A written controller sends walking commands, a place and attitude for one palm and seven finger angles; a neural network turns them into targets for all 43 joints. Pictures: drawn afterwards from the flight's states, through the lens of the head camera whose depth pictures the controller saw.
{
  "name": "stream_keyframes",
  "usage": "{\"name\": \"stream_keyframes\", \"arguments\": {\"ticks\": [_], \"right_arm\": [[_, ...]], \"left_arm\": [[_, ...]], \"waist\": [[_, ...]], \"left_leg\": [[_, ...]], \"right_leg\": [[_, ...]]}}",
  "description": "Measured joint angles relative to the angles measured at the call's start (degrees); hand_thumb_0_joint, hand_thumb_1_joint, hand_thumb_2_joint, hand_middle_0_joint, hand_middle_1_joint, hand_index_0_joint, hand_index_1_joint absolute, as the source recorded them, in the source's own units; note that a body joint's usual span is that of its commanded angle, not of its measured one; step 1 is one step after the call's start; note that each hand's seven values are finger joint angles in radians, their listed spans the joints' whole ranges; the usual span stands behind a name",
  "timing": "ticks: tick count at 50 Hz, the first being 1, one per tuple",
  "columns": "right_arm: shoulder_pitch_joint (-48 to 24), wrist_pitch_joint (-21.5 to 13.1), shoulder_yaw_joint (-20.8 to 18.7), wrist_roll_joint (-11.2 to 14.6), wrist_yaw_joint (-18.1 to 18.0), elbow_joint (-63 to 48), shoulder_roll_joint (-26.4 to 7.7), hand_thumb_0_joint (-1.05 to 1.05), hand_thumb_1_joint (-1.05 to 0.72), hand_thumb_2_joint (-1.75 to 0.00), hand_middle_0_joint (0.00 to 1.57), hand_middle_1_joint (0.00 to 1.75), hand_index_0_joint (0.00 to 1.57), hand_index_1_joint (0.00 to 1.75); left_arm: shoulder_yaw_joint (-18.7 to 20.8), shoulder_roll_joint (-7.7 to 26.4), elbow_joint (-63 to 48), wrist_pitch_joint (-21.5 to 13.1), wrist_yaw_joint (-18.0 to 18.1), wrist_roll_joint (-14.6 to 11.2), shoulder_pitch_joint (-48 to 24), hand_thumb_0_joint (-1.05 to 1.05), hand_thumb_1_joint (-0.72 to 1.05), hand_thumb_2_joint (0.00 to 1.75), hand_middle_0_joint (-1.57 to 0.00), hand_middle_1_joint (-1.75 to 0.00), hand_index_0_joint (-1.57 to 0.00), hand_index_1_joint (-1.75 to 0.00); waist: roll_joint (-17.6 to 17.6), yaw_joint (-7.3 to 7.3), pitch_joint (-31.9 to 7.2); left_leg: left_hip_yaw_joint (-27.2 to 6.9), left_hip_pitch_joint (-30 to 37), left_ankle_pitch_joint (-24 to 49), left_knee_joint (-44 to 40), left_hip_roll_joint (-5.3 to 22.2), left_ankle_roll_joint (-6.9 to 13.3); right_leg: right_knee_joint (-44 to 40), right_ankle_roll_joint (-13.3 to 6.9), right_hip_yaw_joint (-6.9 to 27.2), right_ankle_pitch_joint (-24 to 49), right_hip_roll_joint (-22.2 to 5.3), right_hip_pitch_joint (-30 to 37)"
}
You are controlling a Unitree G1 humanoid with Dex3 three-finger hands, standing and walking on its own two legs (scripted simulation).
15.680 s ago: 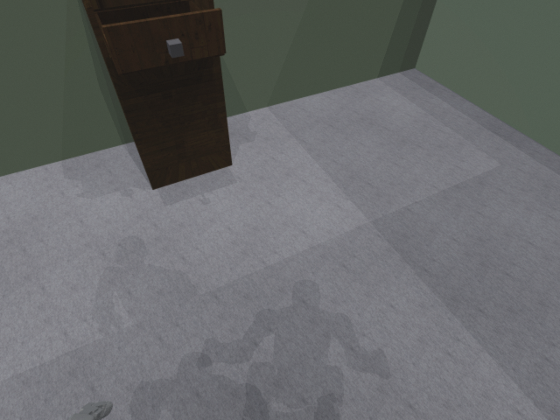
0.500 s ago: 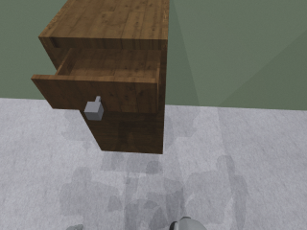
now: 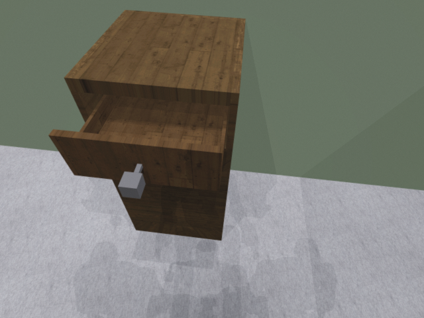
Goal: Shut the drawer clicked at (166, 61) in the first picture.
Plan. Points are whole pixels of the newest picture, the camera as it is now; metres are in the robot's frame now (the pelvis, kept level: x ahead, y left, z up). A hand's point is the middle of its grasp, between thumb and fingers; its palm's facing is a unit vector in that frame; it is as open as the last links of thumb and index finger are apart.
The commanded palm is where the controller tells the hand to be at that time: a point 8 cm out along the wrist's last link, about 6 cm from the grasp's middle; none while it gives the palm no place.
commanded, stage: come to a stop and stand still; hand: left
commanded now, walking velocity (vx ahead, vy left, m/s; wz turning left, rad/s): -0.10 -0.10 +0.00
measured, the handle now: (135, 178) +0.40 +0.22 -0.01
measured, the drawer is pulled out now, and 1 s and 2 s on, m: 0.16 0.16 0.16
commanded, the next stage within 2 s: look again from close up in 1.38 s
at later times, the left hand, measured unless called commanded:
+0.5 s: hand out of the picture +0.02 +0.16 -0.17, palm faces +0.03 -0.98 -0.19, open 7.3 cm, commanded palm none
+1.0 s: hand out of the picture +0.01 +0.13 -0.17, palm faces +0.06 -0.99 -0.13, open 7.3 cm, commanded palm none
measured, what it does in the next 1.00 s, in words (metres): stands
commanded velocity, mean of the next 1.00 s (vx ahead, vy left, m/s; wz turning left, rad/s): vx -0.01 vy -0.01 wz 0.00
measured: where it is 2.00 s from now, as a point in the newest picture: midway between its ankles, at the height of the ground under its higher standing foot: outside the picture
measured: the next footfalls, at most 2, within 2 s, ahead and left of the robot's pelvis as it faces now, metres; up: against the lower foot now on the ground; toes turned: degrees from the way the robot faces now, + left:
none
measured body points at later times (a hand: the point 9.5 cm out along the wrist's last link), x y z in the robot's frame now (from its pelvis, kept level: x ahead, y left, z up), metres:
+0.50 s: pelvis +0.01 -0.01 +0.01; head +0.01 -0.01 +0.46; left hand +0.01 +0.21 -0.15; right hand +0.00 -0.22 -0.15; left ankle +0.02 +0.12 -0.73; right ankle +0.03 -0.07 -0.73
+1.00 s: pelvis +0.04 -0.01 +0.01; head +0.04 -0.01 +0.46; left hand +0.01 +0.18 -0.15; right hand +0.01 -0.20 -0.16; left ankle +0.02 +0.12 -0.73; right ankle +0.03 -0.07 -0.73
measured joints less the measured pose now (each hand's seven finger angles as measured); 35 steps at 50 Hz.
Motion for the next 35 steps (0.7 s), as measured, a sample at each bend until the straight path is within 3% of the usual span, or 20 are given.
{"name": "stream_keyframes", "arguments": {"ticks": [5,18,35], "right_arm": [[-0.61,0.39,0.37,0.11,-0.28,-0.07,-0.26,0.00,-0.94,-0.90,0.20,0.30,0.20,0.30],[2.13,-0.15,1.02,0.14,-0.02,3.24,-0.51,0.00,-0.94,-0.90,0.20,0.30,0.20,0.30],[9.05,-0.85,2.90,0.02,0.09,8.83,3.56,0.00,-0.91,-0.90,0.20,0.30,0.20,0.30]], "left_arm": [[-0.51,-0.40,0.46,0.24,-0.37,0.02,1.14,0.00,0.92,0.90,-0.20,-0.30,-0.20,-0.30],[-1.60,-1.17,3.50,-0.63,-0.39,-0.02,2.92,0.01,0.92,0.90,-0.20,-0.30,-0.20,-0.30],[-1.91,-2.22,6.00,-2.00,-0.21,-0.68,3.77,0.01,0.92,0.90,-0.20,-0.30,-0.20,-0.30]], "waist": [[0.23,0.22,0.99],[1.04,-1.71,-1.46],[1.34,-2.29,-1.30]], "left_leg": [[0.69,0.62,0.53,-1.56,-0.32,0.23],[0.53,3.02,1.56,-4.50,1.00,-0.90],[-0.04,5.65,1.69,-7.30,1.40,-1.31]], "right_leg": [[-0.45,0.05,0.69,0.31,-0.22,-0.10],[-5.06,-0.89,0.55,2.14,1.40,2.95],[-8.95,-1.06,0.08,2.68,2.07,6.25]]}}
